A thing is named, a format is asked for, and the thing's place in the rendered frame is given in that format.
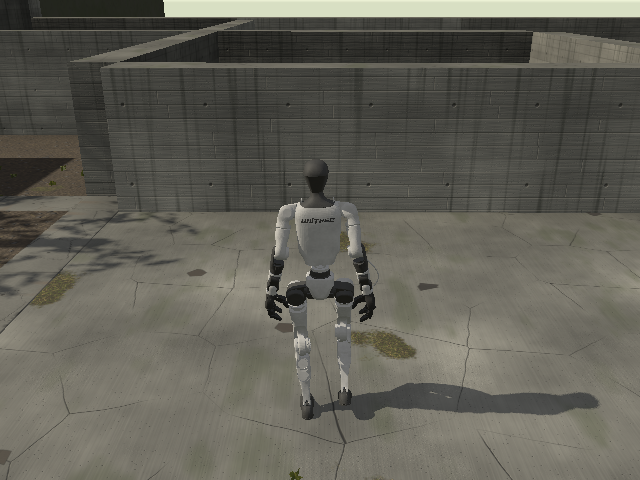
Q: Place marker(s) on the robot torso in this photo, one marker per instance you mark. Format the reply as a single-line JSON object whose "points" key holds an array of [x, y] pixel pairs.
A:
{"points": [[318, 235]]}

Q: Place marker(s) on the robot right hand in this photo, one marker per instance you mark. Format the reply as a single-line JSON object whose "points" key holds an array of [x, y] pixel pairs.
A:
{"points": [[369, 307]]}

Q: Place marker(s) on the right robot forearm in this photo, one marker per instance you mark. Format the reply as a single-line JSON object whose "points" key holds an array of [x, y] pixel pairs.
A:
{"points": [[362, 272]]}

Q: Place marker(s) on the left robot forearm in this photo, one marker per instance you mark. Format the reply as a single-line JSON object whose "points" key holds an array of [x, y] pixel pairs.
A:
{"points": [[275, 273]]}

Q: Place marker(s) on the robot left foot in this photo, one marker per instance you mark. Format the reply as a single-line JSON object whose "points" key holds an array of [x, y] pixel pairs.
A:
{"points": [[307, 411]]}

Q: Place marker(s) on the left robot upper arm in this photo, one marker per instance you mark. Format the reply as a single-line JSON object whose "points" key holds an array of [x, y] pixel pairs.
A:
{"points": [[286, 213]]}

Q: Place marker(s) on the robot left hand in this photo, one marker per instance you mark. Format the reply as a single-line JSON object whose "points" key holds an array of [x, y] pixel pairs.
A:
{"points": [[271, 306]]}

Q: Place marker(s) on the right robot upper arm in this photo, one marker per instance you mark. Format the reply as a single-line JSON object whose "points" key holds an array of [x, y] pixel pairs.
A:
{"points": [[349, 211]]}

